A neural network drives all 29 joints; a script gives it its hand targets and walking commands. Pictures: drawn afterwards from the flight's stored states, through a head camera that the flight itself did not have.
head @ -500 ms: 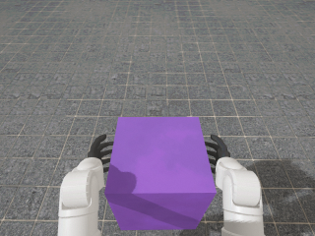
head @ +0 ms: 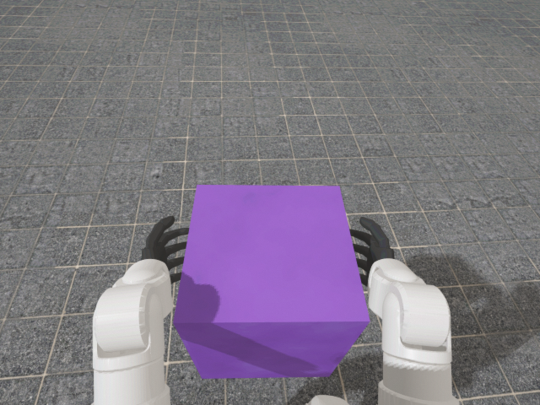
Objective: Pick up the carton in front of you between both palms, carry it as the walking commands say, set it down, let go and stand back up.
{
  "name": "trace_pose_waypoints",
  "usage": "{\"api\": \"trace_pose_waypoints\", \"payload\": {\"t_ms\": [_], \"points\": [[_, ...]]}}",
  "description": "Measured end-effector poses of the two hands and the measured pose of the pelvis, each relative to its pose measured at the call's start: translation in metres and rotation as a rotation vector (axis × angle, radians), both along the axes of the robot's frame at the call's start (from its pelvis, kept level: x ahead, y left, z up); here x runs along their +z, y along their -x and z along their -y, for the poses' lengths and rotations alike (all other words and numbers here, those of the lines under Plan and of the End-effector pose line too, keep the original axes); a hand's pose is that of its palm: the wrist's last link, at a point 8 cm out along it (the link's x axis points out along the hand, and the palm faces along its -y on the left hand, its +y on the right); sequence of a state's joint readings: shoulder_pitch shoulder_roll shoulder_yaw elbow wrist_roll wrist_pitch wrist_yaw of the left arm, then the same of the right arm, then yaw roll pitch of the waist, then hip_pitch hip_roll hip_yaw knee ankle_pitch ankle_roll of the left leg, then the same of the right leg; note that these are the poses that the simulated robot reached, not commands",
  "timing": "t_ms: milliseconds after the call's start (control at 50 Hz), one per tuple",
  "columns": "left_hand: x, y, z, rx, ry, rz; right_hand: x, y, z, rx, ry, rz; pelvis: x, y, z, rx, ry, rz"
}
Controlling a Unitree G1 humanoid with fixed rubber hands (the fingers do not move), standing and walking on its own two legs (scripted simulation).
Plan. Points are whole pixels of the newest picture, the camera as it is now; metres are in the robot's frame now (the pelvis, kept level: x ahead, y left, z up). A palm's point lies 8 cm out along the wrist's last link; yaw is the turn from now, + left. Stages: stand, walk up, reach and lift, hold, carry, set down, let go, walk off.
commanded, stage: carry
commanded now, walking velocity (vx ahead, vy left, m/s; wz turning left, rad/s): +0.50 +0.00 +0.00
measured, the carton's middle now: (267, 287) +0.28 +0.00 +0.00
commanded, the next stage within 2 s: none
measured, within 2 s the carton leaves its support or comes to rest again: neither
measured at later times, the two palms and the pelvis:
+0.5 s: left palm (197, 128) +0.58 +0.13 +0.06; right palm (343, 126) +0.61 -0.17 +0.05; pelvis +0.33 -0.04 +0.00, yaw +4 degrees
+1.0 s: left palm (188, 38) +0.93 +0.18 +0.07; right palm (302, 41) +0.93 -0.12 +0.08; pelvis +0.66 +0.03 +0.00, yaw +0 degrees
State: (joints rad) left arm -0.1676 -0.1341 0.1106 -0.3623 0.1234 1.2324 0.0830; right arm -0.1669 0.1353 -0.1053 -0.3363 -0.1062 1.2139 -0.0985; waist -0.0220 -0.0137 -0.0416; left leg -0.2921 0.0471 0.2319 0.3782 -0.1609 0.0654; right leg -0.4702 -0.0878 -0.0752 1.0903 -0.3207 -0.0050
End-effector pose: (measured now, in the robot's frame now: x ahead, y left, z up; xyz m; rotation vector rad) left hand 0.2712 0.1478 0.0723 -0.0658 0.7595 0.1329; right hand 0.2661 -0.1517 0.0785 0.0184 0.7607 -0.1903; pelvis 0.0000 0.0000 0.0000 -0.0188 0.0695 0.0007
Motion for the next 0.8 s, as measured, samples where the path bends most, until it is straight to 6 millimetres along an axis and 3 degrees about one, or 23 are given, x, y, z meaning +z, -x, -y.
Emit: {"api": "trace_pose_waypoints", "payload": {"t_ms": [160,240,320,400,480,580,680,800], "points": [[0.02,-0.1,-0.002,0.021,-0.011,0.07,0.02,-0.108,-0.001,0.024,-0.007,0.069,0.006,-0.104,0.004,0.017,0.006,-0.008],[0.012,-0.155,0.006,0.04,-0.026,0.065,0.008,-0.169,0.006,0.05,-0.014,0.064,-0.005,-0.168,0.016,0.025,-0.006,0.0],[-0.005,-0.217,0.018,0.054,-0.056,0.055,-0.018,-0.236,0.018,0.067,-0.041,0.055,-0.025,-0.234,0.032,0.048,-0.002,0.018],[-0.019,-0.261,0.024,0.07,-0.063,-0.037,-0.034,-0.286,0.024,0.082,-0.049,-0.036,-0.015,-0.278,0.042,0.072,-0.013,0.006],[-0.014,-0.3,0.023,0.09,-0.066,-0.061,-0.029,-0.331,0.022,0.107,-0.048,-0.06,0.0,-0.322,0.045,0.075,-0.035,-0.005],[0.004,-0.362,0.018,0.089,-0.068,-0.002,-0.012,-0.392,0.017,0.108,-0.047,0.0,0.008,-0.385,0.039,0.063,-0.047,-0.011],[0.017,-0.438,0.007,0.065,-0.057,0.077,0.004,-0.46,0.007,0.08,-0.04,0.079,0.001,-0.457,0.022,0.056,-0.036,-0.003],[0.002,-0.541,-0.02,0.042,-0.013,0.12,0.0,-0.554,-0.02,0.049,-0.005,0.12,-0.026,-0.554,-0.011,0.022,-0.035,0.023]]}}
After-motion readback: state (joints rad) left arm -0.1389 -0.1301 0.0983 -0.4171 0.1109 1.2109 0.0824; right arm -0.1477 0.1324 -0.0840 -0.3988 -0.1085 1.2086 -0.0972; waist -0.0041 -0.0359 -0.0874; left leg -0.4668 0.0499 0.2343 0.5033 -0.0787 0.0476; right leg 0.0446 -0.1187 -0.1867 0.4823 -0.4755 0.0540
